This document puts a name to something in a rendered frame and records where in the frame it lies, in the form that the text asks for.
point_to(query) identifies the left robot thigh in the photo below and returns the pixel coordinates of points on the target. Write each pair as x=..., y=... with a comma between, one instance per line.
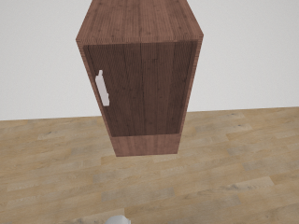
x=118, y=220

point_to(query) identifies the handle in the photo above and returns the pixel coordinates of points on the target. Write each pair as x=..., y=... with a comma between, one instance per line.
x=102, y=88

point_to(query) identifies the cupboard door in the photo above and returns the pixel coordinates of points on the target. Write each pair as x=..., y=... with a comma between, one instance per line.
x=147, y=85

